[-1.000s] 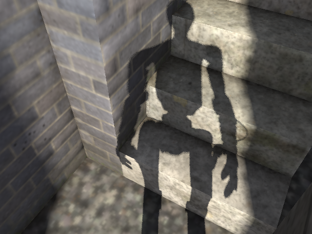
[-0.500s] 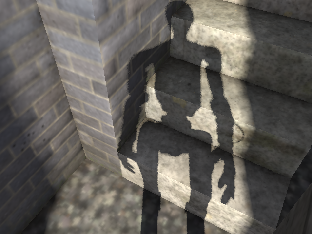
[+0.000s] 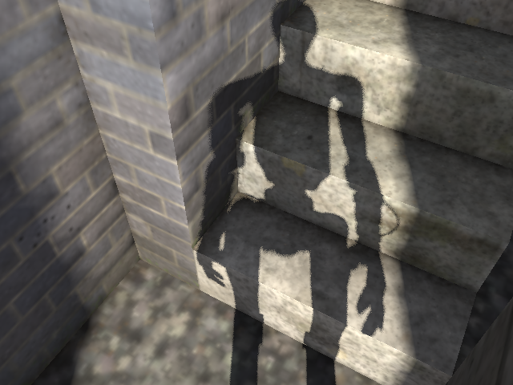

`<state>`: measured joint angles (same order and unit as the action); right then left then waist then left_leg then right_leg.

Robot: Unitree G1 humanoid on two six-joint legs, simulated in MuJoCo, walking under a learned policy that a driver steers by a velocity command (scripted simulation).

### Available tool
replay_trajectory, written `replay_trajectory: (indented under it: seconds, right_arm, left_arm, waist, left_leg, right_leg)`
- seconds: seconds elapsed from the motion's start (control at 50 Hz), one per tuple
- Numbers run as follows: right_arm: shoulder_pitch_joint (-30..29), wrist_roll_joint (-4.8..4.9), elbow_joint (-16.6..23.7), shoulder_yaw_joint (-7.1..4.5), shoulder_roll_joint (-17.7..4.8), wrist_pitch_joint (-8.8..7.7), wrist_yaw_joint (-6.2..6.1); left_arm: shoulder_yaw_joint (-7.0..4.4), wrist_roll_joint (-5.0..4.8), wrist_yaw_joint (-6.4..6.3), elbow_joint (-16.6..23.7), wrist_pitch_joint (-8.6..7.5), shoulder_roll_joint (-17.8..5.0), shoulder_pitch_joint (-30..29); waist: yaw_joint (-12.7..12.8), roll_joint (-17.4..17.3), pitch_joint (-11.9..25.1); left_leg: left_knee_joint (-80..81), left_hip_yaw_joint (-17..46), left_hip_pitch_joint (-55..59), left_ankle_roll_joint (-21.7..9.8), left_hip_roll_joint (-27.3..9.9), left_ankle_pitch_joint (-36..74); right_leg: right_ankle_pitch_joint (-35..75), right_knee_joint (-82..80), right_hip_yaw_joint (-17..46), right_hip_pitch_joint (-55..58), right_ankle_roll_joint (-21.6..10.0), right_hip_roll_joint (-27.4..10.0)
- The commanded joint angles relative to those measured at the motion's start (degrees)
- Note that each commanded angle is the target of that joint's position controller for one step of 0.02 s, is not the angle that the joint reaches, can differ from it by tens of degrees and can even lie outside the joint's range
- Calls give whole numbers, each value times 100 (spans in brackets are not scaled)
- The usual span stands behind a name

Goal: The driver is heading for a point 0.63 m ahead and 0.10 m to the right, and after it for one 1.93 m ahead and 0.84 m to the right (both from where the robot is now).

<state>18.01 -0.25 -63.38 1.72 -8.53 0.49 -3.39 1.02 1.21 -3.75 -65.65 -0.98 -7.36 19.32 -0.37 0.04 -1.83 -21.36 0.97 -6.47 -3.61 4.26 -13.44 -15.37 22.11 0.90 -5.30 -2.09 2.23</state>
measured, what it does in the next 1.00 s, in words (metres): stands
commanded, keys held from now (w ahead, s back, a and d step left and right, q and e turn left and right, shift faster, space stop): w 1.00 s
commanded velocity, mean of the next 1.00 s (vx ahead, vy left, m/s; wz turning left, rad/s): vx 0.00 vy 0.00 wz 0.00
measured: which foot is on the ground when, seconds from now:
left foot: down 0.00-1.00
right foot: down 0.00-1.00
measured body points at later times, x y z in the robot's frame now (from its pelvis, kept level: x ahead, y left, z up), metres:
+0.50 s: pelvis +0.00 +0.00 +0.00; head +0.01 +0.00 +0.45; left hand -0.03 +0.21 -0.16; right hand -0.02 -0.22 -0.16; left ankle -0.02 +0.08 -0.74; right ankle -0.04 -0.10 -0.74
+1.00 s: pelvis +0.00 +0.00 +0.00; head +0.01 +0.00 +0.45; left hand -0.04 +0.21 -0.16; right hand -0.02 -0.21 -0.16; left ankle -0.02 +0.08 -0.74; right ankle -0.04 -0.10 -0.74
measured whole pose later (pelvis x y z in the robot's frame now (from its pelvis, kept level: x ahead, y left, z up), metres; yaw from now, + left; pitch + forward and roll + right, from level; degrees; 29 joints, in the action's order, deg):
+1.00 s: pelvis +0.00 +0.00 +0.00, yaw +0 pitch -1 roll +0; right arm 18.8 -0.1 -62.2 1.7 -7.4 0.3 -3.2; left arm 1.1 1.1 -3.7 -65.5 -1.3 -6.9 20.1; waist -0.4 0.1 -2.1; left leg -21.5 0.8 -6.5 -3.6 4.1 -13.5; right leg -15.3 22.0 0.6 -5.3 -1.9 2.0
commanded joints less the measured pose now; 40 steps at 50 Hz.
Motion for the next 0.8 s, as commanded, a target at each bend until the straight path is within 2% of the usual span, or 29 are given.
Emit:
replay_trajectory:
  seconds: [0.02,0.1,0.12,0.14,0.22,0.8]
  right_arm:
    - [381,-18,102,-52,-343,15,-2]
    - [419,-4,112,-64,-334,12,-5]
    - [505,93,79,-109,-544,-39,-14]
    - [506,96,70,-104,-505,-60,-19]
    - [482,59,82,-84,-388,-79,-19]
    - [559,61,118,-77,-416,-92,-12]
  left_arm:
    - [-50,3,-28,12,-33,-426,522]
    - [-46,-4,-30,18,-42,-401,550]
    - [-62,-12,-12,33,-33,-449,497]
    - [-60,-13,-2,42,-27,-428,499]
    - [-58,-10,4,25,-15,-386,516]
    - [-53,-12,17,21,-15,-387,517]
  waist:
    - [-6,32,-322]
    - [-11,41,-324]
    - [-24,64,-352]
    - [-7,52,-331]
    - [7,23,-354]
    - [8,31,-377]
  left_leg:
    - [266,679,-25,-186,-845,1190]
    - [262,681,0,-186,-856,1211]
    - [262,710,63,-152,-871,1247]
    - [252,718,78,-153,-888,1300]
    - [238,714,57,-152,-889,1323]
    - [235,705,39,-153,-894,1300]
  right_leg:
    - [1154,-354,573,-370,-123,-764]
    - [1142,-354,562,-390,-122,-758]
    - [1095,-309,531,-455,-130,-727]
    - [1049,-311,522,-461,-130,-718]
    - [1012,-297,520,-470,-127,-714]
    - [1005,-306,506,-440,-126,-731]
